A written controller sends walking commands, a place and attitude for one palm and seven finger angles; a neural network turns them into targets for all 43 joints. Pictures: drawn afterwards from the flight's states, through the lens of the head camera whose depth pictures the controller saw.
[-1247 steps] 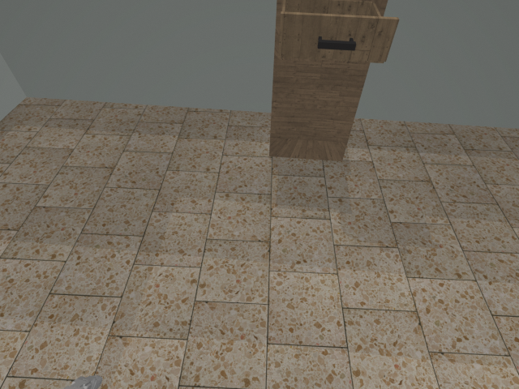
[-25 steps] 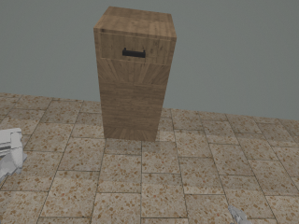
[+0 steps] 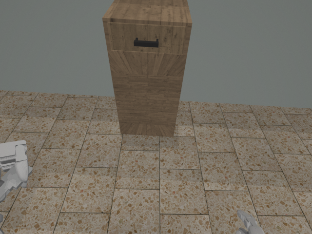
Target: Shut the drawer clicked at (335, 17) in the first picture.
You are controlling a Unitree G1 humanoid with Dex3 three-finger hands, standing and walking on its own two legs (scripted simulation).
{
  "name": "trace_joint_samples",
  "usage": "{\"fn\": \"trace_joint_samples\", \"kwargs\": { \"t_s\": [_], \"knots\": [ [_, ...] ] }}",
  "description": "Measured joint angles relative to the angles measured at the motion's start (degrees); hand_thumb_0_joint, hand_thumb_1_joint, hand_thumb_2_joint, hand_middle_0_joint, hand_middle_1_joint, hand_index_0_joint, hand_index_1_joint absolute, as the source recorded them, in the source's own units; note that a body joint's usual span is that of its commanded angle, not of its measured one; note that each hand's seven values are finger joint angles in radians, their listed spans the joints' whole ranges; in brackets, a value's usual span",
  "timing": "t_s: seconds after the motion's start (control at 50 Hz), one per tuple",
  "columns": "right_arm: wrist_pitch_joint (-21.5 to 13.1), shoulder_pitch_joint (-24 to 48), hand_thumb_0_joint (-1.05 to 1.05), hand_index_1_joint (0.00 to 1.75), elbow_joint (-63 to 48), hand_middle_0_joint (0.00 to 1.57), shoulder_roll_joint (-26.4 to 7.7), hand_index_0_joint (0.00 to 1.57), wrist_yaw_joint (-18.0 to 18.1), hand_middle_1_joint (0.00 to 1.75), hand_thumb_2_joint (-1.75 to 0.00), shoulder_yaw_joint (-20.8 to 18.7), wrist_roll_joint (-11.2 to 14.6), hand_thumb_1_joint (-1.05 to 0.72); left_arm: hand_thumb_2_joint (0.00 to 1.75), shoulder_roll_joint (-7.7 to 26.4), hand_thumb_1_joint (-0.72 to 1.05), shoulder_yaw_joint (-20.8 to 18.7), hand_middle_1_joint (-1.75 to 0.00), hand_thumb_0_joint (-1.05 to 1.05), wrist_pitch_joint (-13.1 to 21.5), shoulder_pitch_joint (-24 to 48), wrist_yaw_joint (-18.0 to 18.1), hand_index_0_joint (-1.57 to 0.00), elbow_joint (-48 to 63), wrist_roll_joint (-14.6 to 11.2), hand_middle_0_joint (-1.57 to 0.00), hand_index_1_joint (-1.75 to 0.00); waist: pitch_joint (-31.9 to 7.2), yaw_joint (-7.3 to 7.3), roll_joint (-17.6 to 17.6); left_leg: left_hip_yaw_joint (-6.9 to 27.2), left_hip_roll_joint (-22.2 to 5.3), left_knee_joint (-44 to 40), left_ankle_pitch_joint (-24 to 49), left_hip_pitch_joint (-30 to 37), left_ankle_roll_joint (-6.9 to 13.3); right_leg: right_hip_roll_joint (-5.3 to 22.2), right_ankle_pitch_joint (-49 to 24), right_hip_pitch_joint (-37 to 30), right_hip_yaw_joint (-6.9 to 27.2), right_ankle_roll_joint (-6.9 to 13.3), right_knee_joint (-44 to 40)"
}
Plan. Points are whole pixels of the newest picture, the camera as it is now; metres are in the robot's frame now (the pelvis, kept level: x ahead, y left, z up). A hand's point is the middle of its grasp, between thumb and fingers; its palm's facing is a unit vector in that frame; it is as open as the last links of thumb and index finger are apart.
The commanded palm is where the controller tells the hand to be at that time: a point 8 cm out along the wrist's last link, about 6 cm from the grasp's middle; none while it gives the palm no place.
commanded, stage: stop stepping back and stand still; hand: left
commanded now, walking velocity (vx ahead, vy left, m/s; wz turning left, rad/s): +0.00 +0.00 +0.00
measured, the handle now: (146, 41) +0.96 +0.10 +0.05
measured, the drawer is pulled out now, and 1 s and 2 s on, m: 0.00 0.00 0.00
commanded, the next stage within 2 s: let the arm hang, fingers relaxed in 0.30 s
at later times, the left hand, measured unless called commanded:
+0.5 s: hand (53, 187) +0.21 +0.25 +0.04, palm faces +0.17 -0.85 -0.49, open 3.2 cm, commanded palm none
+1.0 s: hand out of the picture -0.07 +0.22 -0.15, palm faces +0.05 -0.97 -0.26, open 5.5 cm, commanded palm none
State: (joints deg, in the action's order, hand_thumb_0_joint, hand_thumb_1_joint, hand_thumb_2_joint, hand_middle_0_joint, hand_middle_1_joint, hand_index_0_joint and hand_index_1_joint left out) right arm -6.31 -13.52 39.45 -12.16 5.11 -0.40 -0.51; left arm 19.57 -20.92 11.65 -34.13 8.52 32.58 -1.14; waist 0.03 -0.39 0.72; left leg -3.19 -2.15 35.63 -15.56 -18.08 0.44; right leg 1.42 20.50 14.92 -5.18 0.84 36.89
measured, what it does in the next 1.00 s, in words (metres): stands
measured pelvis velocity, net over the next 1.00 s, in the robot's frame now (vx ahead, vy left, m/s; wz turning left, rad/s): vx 0.00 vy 0.02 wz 0.04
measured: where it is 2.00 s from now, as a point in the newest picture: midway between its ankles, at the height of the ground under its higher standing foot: outside the picture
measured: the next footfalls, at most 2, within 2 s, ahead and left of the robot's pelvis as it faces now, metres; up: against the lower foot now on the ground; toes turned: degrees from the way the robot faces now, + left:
none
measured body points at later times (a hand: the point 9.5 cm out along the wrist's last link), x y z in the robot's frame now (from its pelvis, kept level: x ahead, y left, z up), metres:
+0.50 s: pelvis +0.01 +0.00 +0.01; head +0.02 -0.02 +0.45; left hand +0.20 +0.30 +0.07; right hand +0.19 -0.24 -0.10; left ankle +0.03 +0.12 -0.72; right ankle -0.01 -0.11 -0.72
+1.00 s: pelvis +0.00 +0.02 +0.02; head +0.02 +0.01 +0.47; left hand -0.07 +0.27 -0.13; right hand -0.02 -0.20 -0.15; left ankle +0.03 +0.12 -0.72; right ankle -0.01 -0.11 -0.72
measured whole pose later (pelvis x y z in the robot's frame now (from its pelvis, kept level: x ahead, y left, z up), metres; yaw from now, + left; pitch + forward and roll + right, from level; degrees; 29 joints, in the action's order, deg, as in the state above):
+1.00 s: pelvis +0.00 +0.02 +0.02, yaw +2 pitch -1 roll -1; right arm 1.7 -18.0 63.8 -8.9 1.3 0.0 -0.9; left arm 12.1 -0.7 -1.5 -20.1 1.1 -66.0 0.8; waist 3.6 0.0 -1.7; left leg -1.9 0.2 25.1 -10.1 -14.2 1.4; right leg 1.9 13.9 9.4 -5.3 -0.1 24.3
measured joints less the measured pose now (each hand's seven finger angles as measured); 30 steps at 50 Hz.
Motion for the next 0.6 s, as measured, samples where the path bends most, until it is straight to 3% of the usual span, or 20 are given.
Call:
{"fn": "trace_joint_samples", "kwargs": {
  "t_s": [0.06, 0.16, 0.4, 0.44, 0.48, 0.54, 0.6],
  "knots": [
    [-1.2, 1.2, 0.01, 0.3, -1.8, 0.2, 0.7, 0.2, -0.1, 0.3, -0.9, 0.1, -0.1, -0.9, 0.9, 1.5, 0.89, -0.3, -1.59, 0.02, 0.6, 0.2, -0.4, -1.41, 0.0, 0.5, -1.41, -1.6, 0.5, -0.44, 1.2, -0.3, 0.9, -2.1, 0.3, 1.1, -0.4, -0.2, -0.4, -0.6, 1.6, -0.2, -1.1],
    [-1.5, 2.8, 0.01, 0.3, -4.4, 0.2, 1.4, 0.2, -1.4, 0.3, -0.9, 0.8, 0.5, -0.9, 0.9, 3.4, 0.89, -1.8, -1.59, 0.02, 2.0, -1.6, -0.7, -1.41, 1.1, 0.0, -1.41, -1.6, 0.9, -0.78, -0.8, 1.0, -0.7, -4.5, 1.5, 1.3, -1.3, -2.1, -3.1, -2.6, 0.5, 1.0, -7.1],
    [1.8, 3.5, 0.01, 0.3, -4.8, 0.2, 0.8, 0.2, -0.4, 0.3, -0.9, 0.7, 0.8, -0.9, 0.9, 1.7, 0.89, 0.8, -1.59, 0.02, -0.4, -2.6, -0.8, -1.41, -1.7, -0.7, -1.41, -1.59, 1.4, 0.25, -1.5, 0.3, -0.1, -7.7, 2.3, 3.3, -0.9, -1.7, -3.9, -4.3, 1.2, 0.4, -9.9],
    [0.3, 3.8, 0.01, 0.3, -2.3, 0.2, -1.0, 0.2, -3.0, 0.3, -0.9, -0.1, 0.9, -0.9, 0.9, 2.6, 0.89, 4.3, -1.59, 0.01, -0.2, 2.2, -3.4, -1.41, -10.1, 1.3, -1.4, -1.59, 0.4, 0.76, -2.7, 0.8, 0.3, -5.5, 2.1, 0.8, -0.6, -1.2, -3.5, -2.2, 0.6, 0.2, -7.9],
    [1.9, 4.7, 0.01, 0.3, 0.7, 0.2, -3.2, 0.2, -4.8, 0.3, -0.9, -0.5, 0.6, -0.9, 0.9, 1.8, 0.9, 9.4, -1.58, 0.01, -4.4, 9.1, -6.0, -1.4, -24.8, 2.5, -1.39, -1.58, -0.9, 1.05, -4.5, 1.3, 0.9, -2.8, 0.8, -1.6, -0.2, -0.5, -2.0, 0.0, 0.1, -0.1, -5.0],
    [4.8, 5.5, 0.01, 0.3, 4.4, 0.2, -4.3, 0.2, -5.5, 0.3, -0.9, -0.4, -0.3, -0.9, 0.9, -1.6, 0.9, 14.7, -1.54, 0.01, -10.9, 16.7, -7.8, -1.35, -48.1, 3.3, -1.34, -1.54, -1.4, 0.19, -5.3, 1.5, 1.6, -0.4, -0.1, -2.8, 0.2, 0.4, -0.6, 1.3, -0.1, -0.4, -2.1],
    [6.4, 4.8, 0.01, 0.3, 7.0, 0.2, -3.4, 0.2, -5.5, 0.3, -0.9, 0.1, -0.9, -0.91, 0.9, -4.6, 0.91, 18.2, -1.46, 0.01, -14.4, 19.6, -8.3, -1.27, -65.3, 3.4, -1.26, -1.46, 0.1, -1.06, -3.4, 1.3, 2.1, -0.4, -0.1, -1.9, 0.4, 0.9, -0.2, 0.7, 0.0, -0.5, -1.2]
  ]
}}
